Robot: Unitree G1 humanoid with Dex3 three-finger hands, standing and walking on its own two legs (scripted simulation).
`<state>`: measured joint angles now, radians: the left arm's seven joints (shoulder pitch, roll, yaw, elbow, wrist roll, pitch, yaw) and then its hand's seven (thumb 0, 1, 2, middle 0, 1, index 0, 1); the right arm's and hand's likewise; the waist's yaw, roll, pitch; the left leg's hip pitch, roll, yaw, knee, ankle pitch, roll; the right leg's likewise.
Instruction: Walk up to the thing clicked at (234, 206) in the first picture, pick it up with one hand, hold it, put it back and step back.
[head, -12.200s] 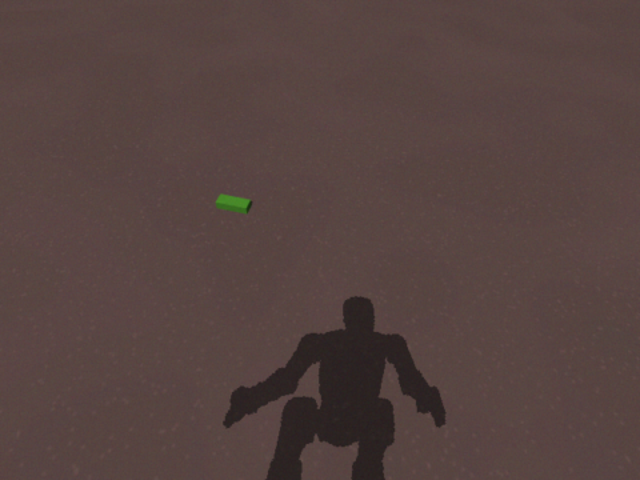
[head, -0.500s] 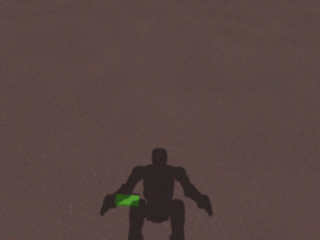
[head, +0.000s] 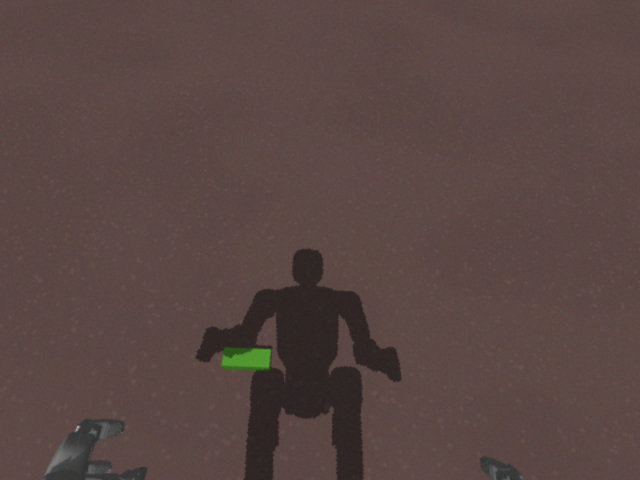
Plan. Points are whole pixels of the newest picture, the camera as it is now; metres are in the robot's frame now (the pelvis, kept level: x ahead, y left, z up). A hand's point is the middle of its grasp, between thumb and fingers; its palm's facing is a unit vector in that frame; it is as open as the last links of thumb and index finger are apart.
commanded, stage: rise first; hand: left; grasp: from above
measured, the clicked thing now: (247, 359) +0.50 +0.17 -0.74
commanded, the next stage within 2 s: none
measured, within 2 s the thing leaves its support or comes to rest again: neither
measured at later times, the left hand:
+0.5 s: hand out of the picture +0.13 +0.26 -0.21, palm faces -0.21 -0.86 -0.47, open 14.1 cm
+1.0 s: hand (172, 426) +0.26 +0.27 -0.42, palm faces -0.49 -0.39 -0.78, open 13.6 cm
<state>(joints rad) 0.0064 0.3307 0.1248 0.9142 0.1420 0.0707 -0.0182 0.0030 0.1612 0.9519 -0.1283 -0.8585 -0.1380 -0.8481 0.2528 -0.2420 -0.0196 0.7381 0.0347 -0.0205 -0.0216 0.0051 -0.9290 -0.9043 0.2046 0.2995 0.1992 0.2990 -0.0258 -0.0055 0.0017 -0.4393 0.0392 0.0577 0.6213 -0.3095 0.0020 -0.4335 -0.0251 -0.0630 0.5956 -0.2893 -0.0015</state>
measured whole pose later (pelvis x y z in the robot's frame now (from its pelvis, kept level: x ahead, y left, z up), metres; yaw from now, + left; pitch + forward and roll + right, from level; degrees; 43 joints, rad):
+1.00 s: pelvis -0.08 +0.00 -0.27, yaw -1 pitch +34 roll -2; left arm -0.44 0.47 0.05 0.88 0.78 -0.08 0.13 0.00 -0.47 0.93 -0.19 -0.98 -0.19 -0.98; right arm 0.10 -0.28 -0.07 0.68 -0.01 -0.15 0.04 0.01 -0.93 -0.91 0.20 0.30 0.20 0.30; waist -0.04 0.03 -0.16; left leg -1.83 0.06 0.00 1.90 -0.67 0.02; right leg -1.81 -0.06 -0.07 1.87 -0.65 -0.02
